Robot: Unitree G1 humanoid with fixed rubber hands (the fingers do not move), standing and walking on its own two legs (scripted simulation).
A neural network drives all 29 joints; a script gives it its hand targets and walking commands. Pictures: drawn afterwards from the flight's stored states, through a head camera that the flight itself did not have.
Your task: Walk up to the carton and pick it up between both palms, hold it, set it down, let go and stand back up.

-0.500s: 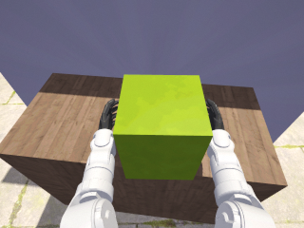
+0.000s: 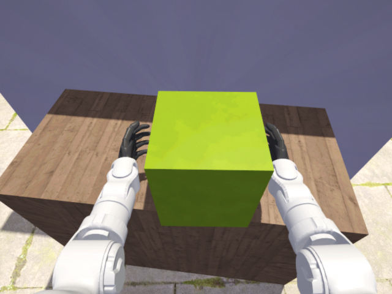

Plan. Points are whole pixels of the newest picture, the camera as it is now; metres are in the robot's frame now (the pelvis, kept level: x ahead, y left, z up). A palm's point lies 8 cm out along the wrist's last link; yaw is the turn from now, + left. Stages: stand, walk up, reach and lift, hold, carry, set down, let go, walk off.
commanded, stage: set down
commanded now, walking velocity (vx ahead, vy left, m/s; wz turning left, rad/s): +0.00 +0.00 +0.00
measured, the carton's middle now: (205, 163) +0.41 +0.03 +0.02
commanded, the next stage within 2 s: none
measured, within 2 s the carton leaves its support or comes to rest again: neither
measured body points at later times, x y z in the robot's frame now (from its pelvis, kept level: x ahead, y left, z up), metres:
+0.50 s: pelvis -0.03 +0.01 -0.01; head -0.01 +0.02 +0.44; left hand +0.40 +0.22 +0.10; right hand +0.41 -0.16 +0.10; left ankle -0.03 +0.11 -0.75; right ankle -0.01 -0.11 -0.75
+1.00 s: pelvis -0.03 +0.00 +0.00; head -0.01 +0.01 +0.45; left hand +0.41 +0.23 +0.17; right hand +0.42 -0.17 +0.17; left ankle -0.03 +0.11 -0.75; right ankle -0.01 -0.11 -0.75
